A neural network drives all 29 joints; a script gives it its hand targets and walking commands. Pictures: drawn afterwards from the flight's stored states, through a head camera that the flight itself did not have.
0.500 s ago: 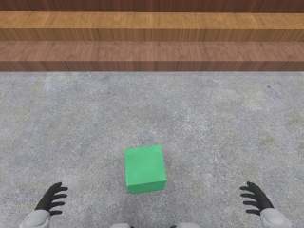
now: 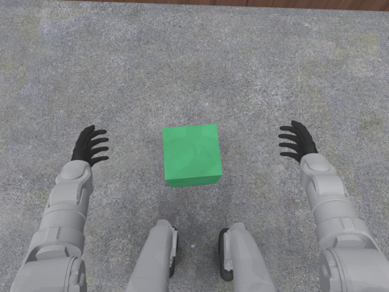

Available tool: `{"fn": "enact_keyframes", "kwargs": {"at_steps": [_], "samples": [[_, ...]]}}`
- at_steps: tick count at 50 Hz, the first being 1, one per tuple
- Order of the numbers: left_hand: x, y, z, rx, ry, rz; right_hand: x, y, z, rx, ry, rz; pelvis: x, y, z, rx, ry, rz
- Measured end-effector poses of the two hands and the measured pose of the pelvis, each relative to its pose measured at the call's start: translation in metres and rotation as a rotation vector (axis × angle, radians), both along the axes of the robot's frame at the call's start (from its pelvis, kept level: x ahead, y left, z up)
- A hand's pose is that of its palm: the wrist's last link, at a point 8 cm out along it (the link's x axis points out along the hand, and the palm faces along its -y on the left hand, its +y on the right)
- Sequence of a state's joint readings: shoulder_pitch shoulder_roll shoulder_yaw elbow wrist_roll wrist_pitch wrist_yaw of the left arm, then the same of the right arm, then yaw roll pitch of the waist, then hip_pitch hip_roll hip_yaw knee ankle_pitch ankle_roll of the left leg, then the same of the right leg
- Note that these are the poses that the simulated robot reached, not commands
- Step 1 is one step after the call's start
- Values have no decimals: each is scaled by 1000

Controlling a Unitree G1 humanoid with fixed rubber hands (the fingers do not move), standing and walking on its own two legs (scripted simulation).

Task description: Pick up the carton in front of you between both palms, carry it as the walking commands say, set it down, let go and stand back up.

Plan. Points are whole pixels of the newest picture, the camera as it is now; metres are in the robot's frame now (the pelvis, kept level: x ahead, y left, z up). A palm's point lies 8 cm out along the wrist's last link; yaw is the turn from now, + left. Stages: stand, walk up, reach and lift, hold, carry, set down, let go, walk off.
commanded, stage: reach and lift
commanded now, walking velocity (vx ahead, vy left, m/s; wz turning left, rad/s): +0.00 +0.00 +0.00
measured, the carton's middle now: (191, 158) +0.48 +0.04 -0.56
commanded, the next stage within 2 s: none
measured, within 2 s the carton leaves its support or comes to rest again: neither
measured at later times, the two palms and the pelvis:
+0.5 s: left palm (118, 121) +0.47 +0.23 -0.16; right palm (262, 110) +0.53 -0.15 -0.16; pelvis -0.01 +0.00 -0.05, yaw +0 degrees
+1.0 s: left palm (136, 152) +0.45 +0.23 -0.40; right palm (243, 144) +0.50 -0.15 -0.40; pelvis -0.05 -0.01 -0.25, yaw +2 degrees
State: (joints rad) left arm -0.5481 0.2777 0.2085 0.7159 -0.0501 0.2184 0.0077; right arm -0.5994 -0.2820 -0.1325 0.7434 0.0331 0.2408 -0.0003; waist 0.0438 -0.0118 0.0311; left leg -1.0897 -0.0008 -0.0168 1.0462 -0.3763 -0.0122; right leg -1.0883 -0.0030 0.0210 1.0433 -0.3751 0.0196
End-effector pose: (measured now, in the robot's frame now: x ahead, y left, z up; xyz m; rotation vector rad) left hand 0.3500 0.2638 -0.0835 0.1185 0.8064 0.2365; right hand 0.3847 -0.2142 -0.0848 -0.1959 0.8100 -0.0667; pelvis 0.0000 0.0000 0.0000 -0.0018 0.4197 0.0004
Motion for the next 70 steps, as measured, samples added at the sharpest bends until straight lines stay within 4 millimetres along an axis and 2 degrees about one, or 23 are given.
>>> {"fn": "enact_keyframes", "kwargs": {"at_steps": [6,11,17,22,27,31,39,45,52,62,66,70], "samples": [[38,-9,-14,-35,-56,24,44,21,-14,37,-45,9,-24,0,-17,0,90,0],[71,-18,-24,-61,-104,38,80,38,-24,70,-82,18,-35,0,-30,2,166,-1],[106,-28,-40,-77,-156,47,120,57,-39,100,-133,38,-34,-2,-41,6,263,-2],[122,-33,-59,-80,-178,47,138,65,-58,105,-151,43,-24,-3,-44,7,341,-2],[123,-35,-90,-81,-166,53,139,67,-92,109,-139,35,-9,-4,-56,6,422,-2],[117,-35,-128,-80,-141,61,133,67,-133,106,-118,25,-3,-4,-79,7,484,1],[105,-31,-222,-68,-116,70,119,64,-230,93,-111,20,-12,-7,-151,9,532,9],[102,-28,-280,-66,-131,69,117,64,-287,92,-133,26,-32,-9,-211,12,476,13],[104,-32,-329,-80,-124,70,119,67,-331,94,-126,19,-53,-10,-261,12,381,15],[107,-41,-397,-85,-66,52,117,70,-396,104,-74,11,-62,-7,-302,8,289,11],[109,-44,-411,-83,-62,46,116,68,-413,103,-75,12,-59,-5,-310,8,253,15],[115,-46,-415,-86,-77,40,117,69,-419,102,-86,18,-53,-4,-317,7,246,14]]}}
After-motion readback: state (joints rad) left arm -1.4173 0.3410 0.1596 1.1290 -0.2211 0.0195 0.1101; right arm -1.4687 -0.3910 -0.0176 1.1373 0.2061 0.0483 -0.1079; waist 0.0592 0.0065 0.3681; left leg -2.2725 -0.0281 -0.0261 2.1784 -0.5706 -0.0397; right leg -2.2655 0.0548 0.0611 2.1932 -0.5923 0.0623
